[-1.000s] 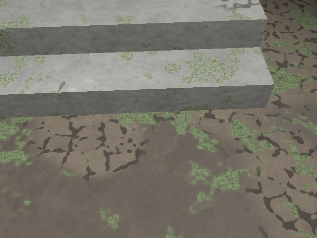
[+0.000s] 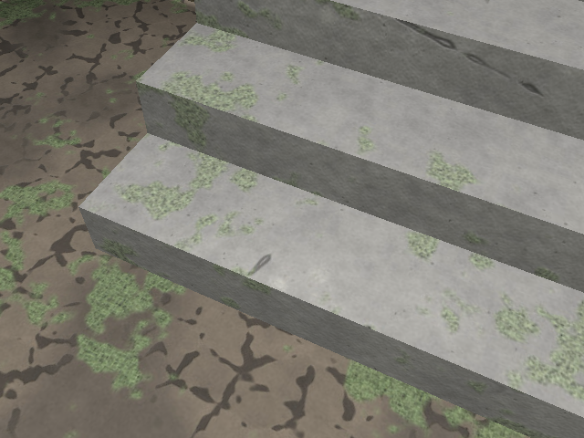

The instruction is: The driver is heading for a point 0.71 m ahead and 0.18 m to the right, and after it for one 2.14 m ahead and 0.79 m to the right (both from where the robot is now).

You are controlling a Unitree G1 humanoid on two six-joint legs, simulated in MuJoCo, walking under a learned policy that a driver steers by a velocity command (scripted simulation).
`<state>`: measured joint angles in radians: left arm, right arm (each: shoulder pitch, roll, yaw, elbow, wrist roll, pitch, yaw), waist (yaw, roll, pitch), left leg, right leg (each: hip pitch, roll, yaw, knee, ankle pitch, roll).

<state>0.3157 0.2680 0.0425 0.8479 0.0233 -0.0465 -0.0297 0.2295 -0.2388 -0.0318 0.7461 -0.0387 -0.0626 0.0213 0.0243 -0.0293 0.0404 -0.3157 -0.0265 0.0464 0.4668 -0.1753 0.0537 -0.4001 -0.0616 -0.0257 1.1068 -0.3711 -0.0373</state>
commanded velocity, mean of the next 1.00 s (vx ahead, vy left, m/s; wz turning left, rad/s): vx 0.50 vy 0.00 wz -0.01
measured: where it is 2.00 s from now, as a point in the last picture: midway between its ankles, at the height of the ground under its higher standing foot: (383, 171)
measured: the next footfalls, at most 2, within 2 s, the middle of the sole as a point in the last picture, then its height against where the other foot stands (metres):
right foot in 0.34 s outside the picture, level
left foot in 0.84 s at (273, 411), level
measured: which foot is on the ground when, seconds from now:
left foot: down 0.00-0.34, up 0.36-0.82, down 0.84-1.00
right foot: up 0.00-0.32, down 0.34-0.82, up 0.84-1.00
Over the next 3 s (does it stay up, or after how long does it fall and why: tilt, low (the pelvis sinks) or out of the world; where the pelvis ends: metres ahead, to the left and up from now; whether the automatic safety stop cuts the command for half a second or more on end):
stays up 1.47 -0.52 0.60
